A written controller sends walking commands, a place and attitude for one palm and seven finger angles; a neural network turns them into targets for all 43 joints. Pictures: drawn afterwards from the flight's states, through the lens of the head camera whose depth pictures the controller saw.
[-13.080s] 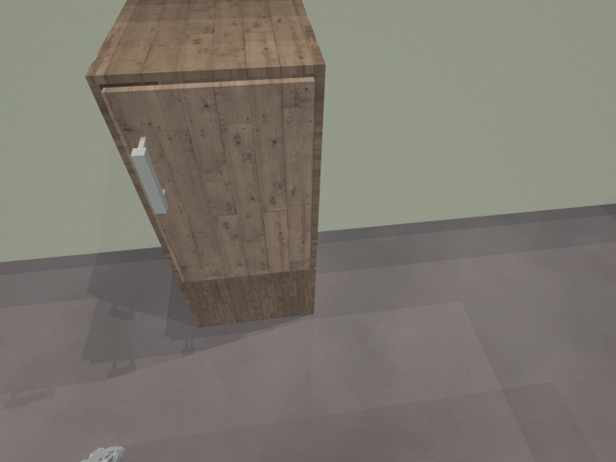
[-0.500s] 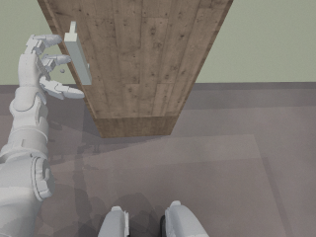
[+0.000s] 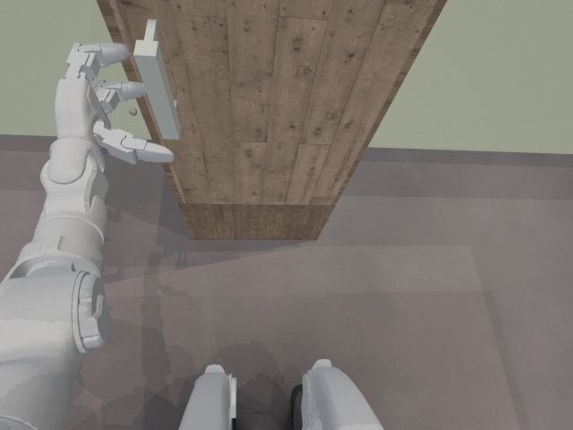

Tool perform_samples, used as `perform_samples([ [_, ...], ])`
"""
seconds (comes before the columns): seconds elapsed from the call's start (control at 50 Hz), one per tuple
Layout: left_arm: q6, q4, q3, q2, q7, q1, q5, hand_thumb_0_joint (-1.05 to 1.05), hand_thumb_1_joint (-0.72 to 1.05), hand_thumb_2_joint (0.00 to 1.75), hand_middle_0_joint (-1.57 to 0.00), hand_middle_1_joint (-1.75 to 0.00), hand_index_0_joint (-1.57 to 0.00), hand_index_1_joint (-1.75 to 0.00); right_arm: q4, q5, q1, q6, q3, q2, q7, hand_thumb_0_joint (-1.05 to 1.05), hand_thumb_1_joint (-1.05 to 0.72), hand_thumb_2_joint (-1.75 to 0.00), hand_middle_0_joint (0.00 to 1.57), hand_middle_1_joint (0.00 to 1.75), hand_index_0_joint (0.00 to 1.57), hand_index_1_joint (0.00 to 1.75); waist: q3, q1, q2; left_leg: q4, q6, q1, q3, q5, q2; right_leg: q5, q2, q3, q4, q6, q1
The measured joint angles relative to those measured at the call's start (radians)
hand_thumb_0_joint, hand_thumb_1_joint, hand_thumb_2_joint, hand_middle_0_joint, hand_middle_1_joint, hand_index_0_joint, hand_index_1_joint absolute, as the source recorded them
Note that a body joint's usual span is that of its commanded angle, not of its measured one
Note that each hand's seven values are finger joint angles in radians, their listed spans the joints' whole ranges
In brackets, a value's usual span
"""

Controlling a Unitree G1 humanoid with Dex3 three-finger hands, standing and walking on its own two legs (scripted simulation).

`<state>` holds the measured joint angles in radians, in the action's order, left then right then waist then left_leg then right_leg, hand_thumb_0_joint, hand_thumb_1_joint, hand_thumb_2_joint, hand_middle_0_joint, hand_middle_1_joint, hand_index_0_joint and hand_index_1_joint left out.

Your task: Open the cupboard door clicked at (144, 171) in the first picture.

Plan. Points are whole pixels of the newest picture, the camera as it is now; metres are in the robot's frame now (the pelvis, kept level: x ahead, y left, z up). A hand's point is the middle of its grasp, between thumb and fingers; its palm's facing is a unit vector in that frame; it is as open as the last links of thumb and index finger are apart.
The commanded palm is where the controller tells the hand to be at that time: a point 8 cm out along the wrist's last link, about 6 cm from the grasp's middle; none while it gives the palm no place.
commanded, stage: slide the fingers in behind the handle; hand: left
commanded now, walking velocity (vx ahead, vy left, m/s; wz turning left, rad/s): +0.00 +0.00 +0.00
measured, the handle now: (162, 84) +0.56 +0.15 +0.06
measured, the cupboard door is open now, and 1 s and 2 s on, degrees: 0 0 0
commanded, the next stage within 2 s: move the hooked fingers beside the handle in 0.74 s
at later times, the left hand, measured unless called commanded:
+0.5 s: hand (144, 116) +0.51 +0.17 +0.06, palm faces +0.10 -0.99 -0.01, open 15.4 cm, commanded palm +0.50 +0.14 +0.06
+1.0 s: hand (144, 118) +0.51 +0.17 +0.06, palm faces +0.08 -1.00 -0.02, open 15.5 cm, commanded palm +0.50 +0.15 +0.06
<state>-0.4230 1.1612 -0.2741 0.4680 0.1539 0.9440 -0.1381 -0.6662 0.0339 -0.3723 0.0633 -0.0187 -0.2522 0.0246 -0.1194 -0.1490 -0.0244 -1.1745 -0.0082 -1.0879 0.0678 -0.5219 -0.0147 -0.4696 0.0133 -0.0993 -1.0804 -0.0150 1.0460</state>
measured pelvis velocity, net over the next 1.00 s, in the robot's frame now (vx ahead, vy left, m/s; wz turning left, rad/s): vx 0.00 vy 0.01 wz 0.03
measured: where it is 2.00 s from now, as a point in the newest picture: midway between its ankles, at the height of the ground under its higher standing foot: outside the picture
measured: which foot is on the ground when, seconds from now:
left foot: down 0.00-1.00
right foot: down 0.00-1.00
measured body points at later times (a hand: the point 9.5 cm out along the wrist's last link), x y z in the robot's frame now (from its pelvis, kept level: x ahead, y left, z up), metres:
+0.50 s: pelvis +0.00 +0.01 +0.00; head +0.14 +0.04 +0.42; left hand +0.50 +0.22 +0.06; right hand +0.02 -0.25 -0.12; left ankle +0.01 +0.11 -0.65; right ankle +0.02 -0.12 -0.65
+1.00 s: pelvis +0.00 +0.01 +0.00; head +0.14 +0.04 +0.42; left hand +0.50 +0.22 +0.07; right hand +0.01 -0.25 -0.12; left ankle +0.01 +0.11 -0.65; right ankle +0.02 -0.12 -0.65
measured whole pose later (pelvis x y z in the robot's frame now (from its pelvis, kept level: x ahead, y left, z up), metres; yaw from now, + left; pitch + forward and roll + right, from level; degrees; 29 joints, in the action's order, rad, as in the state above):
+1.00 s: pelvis +0.00 +0.01 +0.00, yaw +2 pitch +24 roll -5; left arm -0.45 1.17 -0.16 0.36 0.01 0.96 -0.14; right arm -0.71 0.05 -0.36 0.04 0.00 -0.24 0.05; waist -0.12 -0.13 -0.03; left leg -1.18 -0.02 -1.09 0.09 -0.52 0.01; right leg -0.48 -0.01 -0.12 -1.09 -0.01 1.03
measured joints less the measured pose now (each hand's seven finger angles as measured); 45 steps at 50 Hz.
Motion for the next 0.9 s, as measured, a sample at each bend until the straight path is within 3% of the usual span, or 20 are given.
perform_samples([
  [0.44, -0.031, 0.0, 0.112, -0.115, -0.16, 0.024, 0.001, -0.02, -0.5, 0.3, -0.3, -1.2, 0.0, -1.15, -0.035, 0.022, 0.016, -0.015, 0.021, 0.014, 0.032, 0.0, -0.91, -0.9, 0.21, 0.3, 0.2, 0.3, -0.002, 0.025, -0.005, -0.013, -0.007, -0.007, 0.021, 0.003, 0.028, -0.009, -0.025, -0.021, -0.009, 0.009, -0.009],
  [0.9, -0.025, 0.006, 0.129, -0.104, -0.151, 0.024, -0.005, -0.02, -0.5, 0.3, -0.3, -1.2, 0.0, -1.11, -0.04, 0.021, 0.008, -0.026, 0.024, 0.008, 0.03, 0.0, -0.91, -0.9, 0.21, 0.3, 0.2, 0.3, -0.002, 0.022, -0.009, -0.014, -0.009, -0.007, 0.023, 0.006, 0.029, -0.004, -0.025, -0.021, -0.007, 0.01, -0.011],
])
